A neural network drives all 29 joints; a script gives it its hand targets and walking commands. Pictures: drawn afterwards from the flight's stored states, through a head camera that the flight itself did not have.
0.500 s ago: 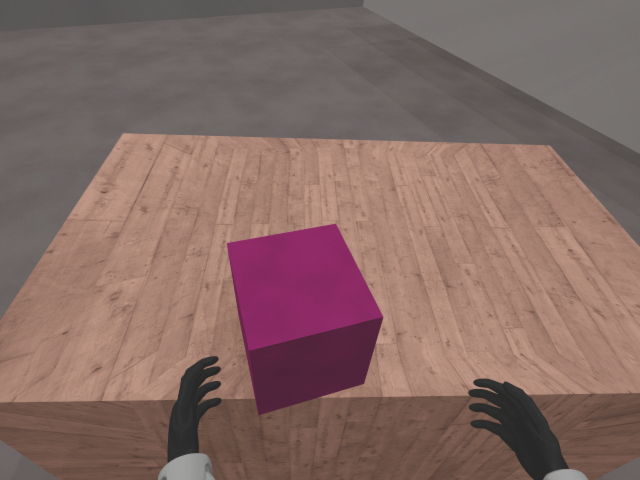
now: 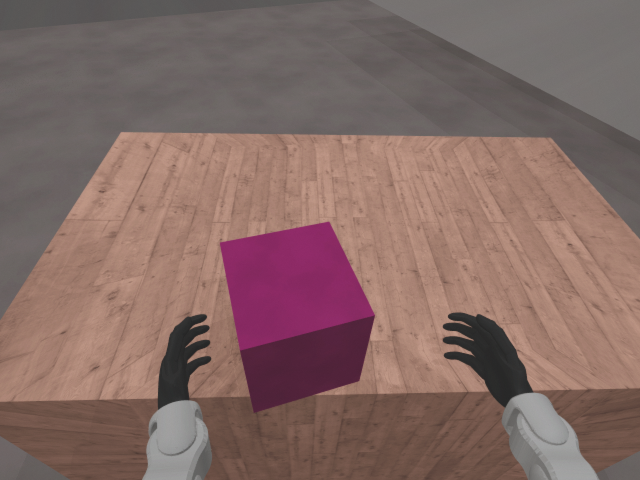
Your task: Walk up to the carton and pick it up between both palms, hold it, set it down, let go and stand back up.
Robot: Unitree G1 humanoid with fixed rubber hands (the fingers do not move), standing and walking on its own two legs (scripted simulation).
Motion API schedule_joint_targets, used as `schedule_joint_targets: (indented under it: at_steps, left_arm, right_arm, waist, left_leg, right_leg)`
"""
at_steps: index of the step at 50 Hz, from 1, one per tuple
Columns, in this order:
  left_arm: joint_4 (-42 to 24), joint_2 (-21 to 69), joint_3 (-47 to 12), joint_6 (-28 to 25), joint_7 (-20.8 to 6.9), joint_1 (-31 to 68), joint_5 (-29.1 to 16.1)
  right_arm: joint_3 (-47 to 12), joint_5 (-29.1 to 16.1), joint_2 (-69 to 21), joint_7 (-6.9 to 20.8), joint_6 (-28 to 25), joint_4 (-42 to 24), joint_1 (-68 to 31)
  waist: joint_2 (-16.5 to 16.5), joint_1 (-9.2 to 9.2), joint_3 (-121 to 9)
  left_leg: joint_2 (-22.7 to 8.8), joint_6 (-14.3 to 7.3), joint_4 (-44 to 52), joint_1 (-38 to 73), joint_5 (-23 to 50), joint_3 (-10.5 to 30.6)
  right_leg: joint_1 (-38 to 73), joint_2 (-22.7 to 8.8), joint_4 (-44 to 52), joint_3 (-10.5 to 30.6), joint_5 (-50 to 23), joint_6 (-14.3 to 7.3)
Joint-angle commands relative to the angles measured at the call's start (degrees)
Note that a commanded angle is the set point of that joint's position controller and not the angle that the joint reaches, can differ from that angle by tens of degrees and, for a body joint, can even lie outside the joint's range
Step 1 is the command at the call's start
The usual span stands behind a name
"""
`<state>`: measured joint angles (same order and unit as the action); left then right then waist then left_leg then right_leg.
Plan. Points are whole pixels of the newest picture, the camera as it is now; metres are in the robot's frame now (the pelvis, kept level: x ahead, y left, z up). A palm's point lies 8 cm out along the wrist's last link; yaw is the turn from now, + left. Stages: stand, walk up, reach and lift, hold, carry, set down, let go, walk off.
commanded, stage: reach and lift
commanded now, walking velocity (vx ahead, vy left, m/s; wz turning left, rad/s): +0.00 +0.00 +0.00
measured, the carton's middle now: (292, 314) +0.36 +0.08 -0.04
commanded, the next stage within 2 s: none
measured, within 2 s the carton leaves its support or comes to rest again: neither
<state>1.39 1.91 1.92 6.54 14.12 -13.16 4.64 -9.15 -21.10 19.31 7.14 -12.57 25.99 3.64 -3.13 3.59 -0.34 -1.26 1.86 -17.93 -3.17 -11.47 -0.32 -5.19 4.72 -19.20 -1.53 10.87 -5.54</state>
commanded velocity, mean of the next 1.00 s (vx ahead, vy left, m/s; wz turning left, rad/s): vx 0.00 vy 0.00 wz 0.00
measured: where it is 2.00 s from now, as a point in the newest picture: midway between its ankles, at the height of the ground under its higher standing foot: outside the picture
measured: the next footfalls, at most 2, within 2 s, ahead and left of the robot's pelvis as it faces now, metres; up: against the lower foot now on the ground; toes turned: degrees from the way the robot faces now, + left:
none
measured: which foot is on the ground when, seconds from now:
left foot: down 0.00-1.00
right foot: down 0.00-1.00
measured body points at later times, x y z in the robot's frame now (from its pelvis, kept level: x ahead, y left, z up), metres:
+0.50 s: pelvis -0.01 +0.01 +0.00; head -0.01 +0.02 +0.45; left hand +0.27 +0.22 +0.07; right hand +0.33 -0.17 +0.07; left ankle -0.02 +0.14 -0.75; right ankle +0.00 -0.05 -0.75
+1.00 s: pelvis -0.01 +0.00 +0.00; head +0.00 +0.00 +0.45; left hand +0.31 +0.22 +0.11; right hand +0.40 -0.15 +0.11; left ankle -0.02 +0.14 -0.75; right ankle +0.00 -0.05 -0.75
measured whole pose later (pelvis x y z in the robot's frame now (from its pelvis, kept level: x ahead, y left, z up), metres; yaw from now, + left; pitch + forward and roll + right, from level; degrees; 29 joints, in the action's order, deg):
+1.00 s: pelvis -0.01 +0.00 +0.00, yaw -1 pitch +3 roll +1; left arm 2.3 2.3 11.6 31.5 11.8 18.4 3.4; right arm -8.7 -22.0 21.5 3.3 7.7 36.6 -33.6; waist -0.4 6.3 -2.1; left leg -1.5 1.6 -17.7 -10.9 -9.5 -1.1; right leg -12.5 5.0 -17.5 -0.8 7.8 -5.1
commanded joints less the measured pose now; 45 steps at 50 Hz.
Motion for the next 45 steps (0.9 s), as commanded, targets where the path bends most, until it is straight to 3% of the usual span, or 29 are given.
schedule_joint_targets:
  at_steps: [1,7,10,16,25,29,35,45]
  left_arm:
    - [-10.6,0.0,0.1,0.1,0.1,8.4,0.0]
    - [-12.9,0.5,0.8,4.5,0.1,13.3,0.1]
    - [-14.2,1.3,0.7,6.9,-0.2,14.0,-0.1]
    - [-15.0,0.8,2.5,11.1,-0.3,19.9,0.2]
    - [-14.7,0.7,4.3,16.2,-1.0,26.8,-0.4]
    - [-14.2,0.7,4.4,18.3,-1.0,32.7,-1.2]
    - [-13.0,0.3,5.4,21.1,-1.3,37.1,-1.2]
    - [-10.4,-1.3,8.0,23.3,-2.0,45.1,-1.1]
  right_arm:
    - [3.7,0.0,8.2,-0.9,-0.2,-9.5,-9.3]
    - [4.3,-0.3,9.0,-1.6,3.3,-11.5,-14.3]
    - [4.4,-0.5,9.7,-1.8,5.0,-12.6,-16.3]
    - [4.7,-0.8,10.4,-2.2,8.7,-13.2,-23.2]
    - [4.6,-1.1,10.9,-2.6,13.0,-9.8,-32.7]
    - [5.5,-0.7,10.9,-2.5,15.0,-6.5,-38.8]
    - [5.7,-0.6,11.5,-3.0,16.7,-2.8,-44.8]
    - [3.9,-1.1,10.6,-3.6,18.2,1.2,-55.0]
  waist:
    - [-1.5,-0.07,-3.9]
    - [-0.3,0.40,-5.0]
    - [0.1,0.10,-7.2]
    - [-0.4,1.68,-9.1]
    - [-0.2,1.97,-13.0]
    - [0.6,2.03,-13.4]
    - [0.5,1.64,-15.5]
    - [0.5,2.83,-20.0]
  left_leg:
    - [0.9,-1.3,2.4,-6.0,9.2,-0.7]
    - [0.3,-1.3,2.6,-5.0,10.4,-0.5]
    - [0.1,-1.2,2.4,-3.8,13.0,-0.2]
    - [-0.1,-1.5,2.4,-3.3,12.8,-0.4]
    - [-0.2,-1.5,1.7,-3.9,13.2,-0.1]
    - [-0.3,-1.4,1.2,-4.6,12.5,-0.2]
    - [-0.1,-1.3,1.0,-5.2,13.6,0.1]
    - [0.3,-1.4,1.2,-7.8,13.8,0.2]
  right_leg:
    - [6.4,-7.6,4.1,8.7,-13.3,3.4]
    - [5.8,-6.8,4.6,8.3,-11.8,2.6]
    - [6.3,-6.3,4.5,7.8,-15.0,2.2]
    - [5.6,-5.8,4.8,8.2,-13.0,2.0]
    - [6.6,-5.8,4.1,8.2,-14.6,2.5]
    - [4.9,-5.2,4.1,7.8,-10.6,2.3]
    - [5.9,-5.0,3.1,7.3,-14.6,3.2]
    - [8.2,-5.3,1.8,7.0,-19.7,4.6]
